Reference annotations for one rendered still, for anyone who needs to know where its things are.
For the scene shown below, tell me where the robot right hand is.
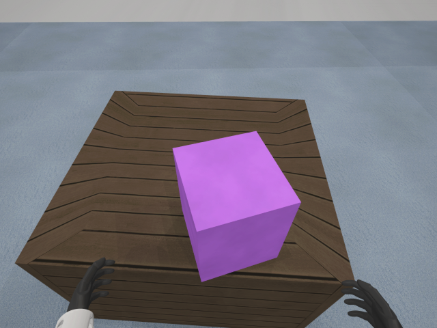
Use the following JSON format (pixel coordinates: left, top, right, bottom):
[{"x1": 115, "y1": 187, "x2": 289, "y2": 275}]
[{"x1": 341, "y1": 279, "x2": 403, "y2": 328}]

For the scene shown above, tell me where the left robot forearm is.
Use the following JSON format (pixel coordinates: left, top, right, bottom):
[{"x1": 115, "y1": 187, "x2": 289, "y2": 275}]
[{"x1": 55, "y1": 309, "x2": 94, "y2": 328}]

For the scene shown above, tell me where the carton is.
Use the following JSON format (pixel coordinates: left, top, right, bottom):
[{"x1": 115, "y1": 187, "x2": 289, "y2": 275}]
[{"x1": 173, "y1": 131, "x2": 301, "y2": 282}]

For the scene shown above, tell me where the robot left hand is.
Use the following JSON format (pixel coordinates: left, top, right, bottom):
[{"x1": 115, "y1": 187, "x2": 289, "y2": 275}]
[{"x1": 67, "y1": 257, "x2": 115, "y2": 312}]

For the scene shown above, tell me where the pedestal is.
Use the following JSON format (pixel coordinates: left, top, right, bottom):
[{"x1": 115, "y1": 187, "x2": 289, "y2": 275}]
[{"x1": 15, "y1": 91, "x2": 354, "y2": 328}]

